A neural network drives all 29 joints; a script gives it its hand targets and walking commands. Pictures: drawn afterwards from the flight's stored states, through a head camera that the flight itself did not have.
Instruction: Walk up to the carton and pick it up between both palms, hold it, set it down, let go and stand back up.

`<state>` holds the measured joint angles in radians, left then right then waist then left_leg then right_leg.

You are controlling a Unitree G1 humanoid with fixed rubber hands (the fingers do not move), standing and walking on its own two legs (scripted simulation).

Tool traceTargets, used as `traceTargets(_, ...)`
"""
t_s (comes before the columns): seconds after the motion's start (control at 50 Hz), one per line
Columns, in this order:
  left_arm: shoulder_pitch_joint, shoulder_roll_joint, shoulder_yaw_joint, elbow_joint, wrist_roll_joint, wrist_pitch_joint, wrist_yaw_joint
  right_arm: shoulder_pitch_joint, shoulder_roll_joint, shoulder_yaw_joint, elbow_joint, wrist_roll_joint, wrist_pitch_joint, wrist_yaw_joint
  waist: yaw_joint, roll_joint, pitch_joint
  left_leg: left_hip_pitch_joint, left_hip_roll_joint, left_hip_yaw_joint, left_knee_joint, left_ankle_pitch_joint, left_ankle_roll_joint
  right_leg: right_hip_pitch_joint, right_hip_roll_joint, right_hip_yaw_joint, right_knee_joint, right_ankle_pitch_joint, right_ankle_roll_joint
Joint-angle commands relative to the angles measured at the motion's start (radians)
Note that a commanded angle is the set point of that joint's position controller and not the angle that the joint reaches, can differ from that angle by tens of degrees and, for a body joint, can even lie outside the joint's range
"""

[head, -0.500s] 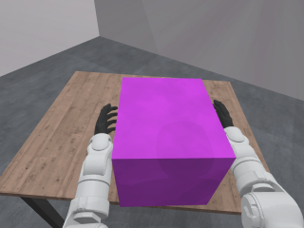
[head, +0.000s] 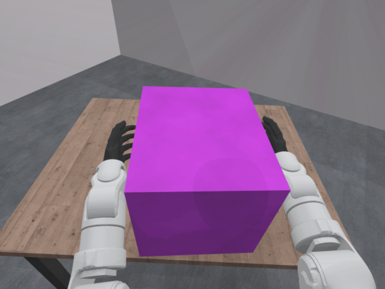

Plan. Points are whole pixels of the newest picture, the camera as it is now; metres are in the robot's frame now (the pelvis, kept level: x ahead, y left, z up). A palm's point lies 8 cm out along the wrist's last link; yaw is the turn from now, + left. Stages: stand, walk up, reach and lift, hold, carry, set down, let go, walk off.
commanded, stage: reach and lift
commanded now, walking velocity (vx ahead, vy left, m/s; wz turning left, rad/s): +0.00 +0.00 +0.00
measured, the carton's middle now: (196, 167) +0.38 -0.01 +0.09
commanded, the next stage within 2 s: hold in 1.50 s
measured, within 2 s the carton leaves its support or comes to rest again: neither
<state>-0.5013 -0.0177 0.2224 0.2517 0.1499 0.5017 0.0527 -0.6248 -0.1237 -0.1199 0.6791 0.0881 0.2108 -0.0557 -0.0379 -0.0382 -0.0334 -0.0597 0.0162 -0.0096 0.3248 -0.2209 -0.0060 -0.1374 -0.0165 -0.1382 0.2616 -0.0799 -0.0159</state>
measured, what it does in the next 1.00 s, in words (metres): stands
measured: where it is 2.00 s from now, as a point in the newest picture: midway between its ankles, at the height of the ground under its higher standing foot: outside the picture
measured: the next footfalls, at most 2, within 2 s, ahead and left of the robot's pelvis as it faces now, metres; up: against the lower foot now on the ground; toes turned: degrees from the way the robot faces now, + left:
none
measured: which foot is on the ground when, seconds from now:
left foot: down 0.00-1.00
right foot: down 0.00-1.00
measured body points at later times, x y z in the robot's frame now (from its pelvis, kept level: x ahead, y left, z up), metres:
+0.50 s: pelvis +0.00 +0.03 +0.00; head -0.04 +0.05 +0.45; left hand +0.38 +0.16 +0.17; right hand +0.36 -0.18 +0.16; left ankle -0.03 +0.12 -0.75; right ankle +0.04 -0.11 -0.75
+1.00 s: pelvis -0.01 +0.02 +0.00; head -0.05 +0.04 +0.45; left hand +0.38 +0.16 +0.18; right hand +0.36 -0.18 +0.17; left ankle -0.03 +0.12 -0.75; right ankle +0.04 -0.11 -0.75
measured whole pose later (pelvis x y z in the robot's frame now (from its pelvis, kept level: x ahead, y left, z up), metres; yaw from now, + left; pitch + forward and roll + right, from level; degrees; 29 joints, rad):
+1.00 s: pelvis -0.01 +0.02 +0.00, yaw -1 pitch -7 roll -1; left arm -0.59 0.01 0.28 0.20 0.18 0.65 -0.04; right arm -0.65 -0.10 -0.12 0.55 0.12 0.36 -0.13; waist -0.09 -0.03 0.00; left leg 0.00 0.00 0.00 0.35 -0.24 0.01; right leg -0.07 -0.03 -0.12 0.26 -0.07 0.00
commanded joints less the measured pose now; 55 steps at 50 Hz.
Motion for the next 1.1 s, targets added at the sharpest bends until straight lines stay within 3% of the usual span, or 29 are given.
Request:
traceTargets(0.0, -0.663, -0.482, -0.427, -0.172, -0.078, -0.025, -0.146, -0.699, 0.504, 0.289, -0.351, 0.054, -0.081, 0.120, -0.050, 0.031, -0.415, -0.105, -0.070, 0.000, -0.047, 0.209, -0.028, 0.375, 0.046, 0.059, 0.057, 0.248, 0.051)
traceTargets(0.04, -0.655, -0.484, -0.439, -0.172, -0.075, -0.011, -0.151, -0.686, 0.497, 0.286, -0.352, 0.058, -0.070, 0.117, -0.069, 0.054, -0.399, -0.080, -0.068, -0.004, -0.037, 0.238, -0.043, 0.361, 0.052, 0.051, 0.053, 0.239, 0.043)
traceTargets(0.18, -0.624, -0.491, -0.443, -0.198, -0.055, 0.029, -0.158, -0.679, 0.469, 0.313, -0.368, 0.099, -0.033, 0.116, -0.064, 0.097, -0.327, -0.029, -0.056, -0.015, -0.026, 0.329, -0.076, 0.315, 0.074, 0.038, 0.047, 0.201, 0.024)
traceTargets(0.24, -0.615, -0.499, -0.455, -0.230, -0.065, 0.040, -0.159, -0.709, 0.485, 0.363, -0.436, 0.129, -0.031, 0.115, -0.050, 0.082, -0.368, -0.003, -0.052, -0.018, -0.003, 0.407, -0.075, 0.334, 0.082, 0.040, 0.052, 0.250, 0.019)
traceTargets(0.28, -0.637, -0.514, -0.497, -0.277, -0.088, 0.042, -0.153, -0.733, 0.495, 0.387, -0.503, 0.152, -0.029, 0.111, -0.057, 0.090, -0.419, 0.017, -0.051, -0.021, 0.018, 0.460, -0.082, 0.343, 0.087, 0.046, 0.057, 0.280, 0.017)
traceTargets(0.42, -0.656, -0.507, -0.456, -0.233, -0.078, 0.084, -0.154, -0.773, 0.494, 0.385, -0.500, 0.151, 0.007, 0.117, -0.032, 0.058, -0.356, -0.022, -0.044, -0.011, -0.014, 0.361, -0.061, 0.320, 0.087, 0.058, 0.040, 0.187, 0.005)
traceTargets(0.54, -0.706, -0.488, -0.397, -0.179, -0.061, 0.097, -0.179, -0.778, 0.522, 0.343, -0.429, 0.121, 0.031, 0.114, -0.036, 0.034, -0.329, -0.088, -0.053, 0.007, -0.054, 0.222, -0.035, 0.347, 0.069, 0.071, 0.031, 0.141, 0.017)
traceTargets(0.64, -0.728, -0.482, -0.412, -0.211, -0.073, 0.095, -0.193, -0.786, 0.546, 0.352, -0.462, 0.132, 0.034, 0.094, -0.060, 0.051, -0.389, -0.071, -0.067, 0.010, -0.028, 0.293, -0.043, 0.403, 0.066, 0.072, 0.045, 0.243, 0.031)
traceTargets(0.7, -0.704, -0.464, -0.396, -0.202, -0.065, 0.099, -0.205, -0.769, 0.546, 0.370, -0.468, 0.144, 0.049, 0.074, -0.069, 0.033, -0.371, -0.065, -0.075, 0.009, -0.022, 0.315, -0.040, 0.444, 0.064, 0.077, 0.046, 0.300, 0.041)
traceTargets(0.82, -0.741, -0.438, -0.348, -0.185, -0.044, 0.102, -0.224, -0.787, 0.552, 0.350, -0.446, 0.124, 0.056, 0.072, -0.050, 0.038, -0.328, -0.127, -0.080, 0.022, -0.063, 0.201, -0.030, 0.437, 0.055, 0.069, 0.041, 0.183, 0.039)
traceTargets(0.9, -0.800, -0.451, -0.373, -0.181, -0.073, 0.084, -0.213, -0.860, 0.582, 0.368, -0.494, 0.125, 0.044, 0.074, -0.039, 0.022, -0.381, -0.135, -0.078, 0.021, -0.058, 0.178, -0.017, 0.434, 0.055, 0.067, 0.049, 0.172, 0.044)
traceTargets(1.0, -0.814, -0.473, -0.399, -0.186, -0.095, 0.083, -0.202, -0.872, 0.582, 0.373, -0.499, 0.134, 0.045, 0.074, -0.050, 0.028, -0.414, -0.101, -0.071, 0.013, -0.043, 0.218, -0.022, 0.413, 0.063, 0.069, 0.054, 0.187, 0.036)
traceTargets(1.08, -0.767, -0.446, -0.333, -0.124, -0.047, 0.111, -0.215, -0.833, 0.553, 0.348, -0.410, 0.117, 0.063, 0.077, -0.035, 0.017, -0.338, -0.113, -0.068, 0.023, -0.064, 0.186, -0.016, 0.412, 0.062, 0.070, 0.039, 0.132, 0.032)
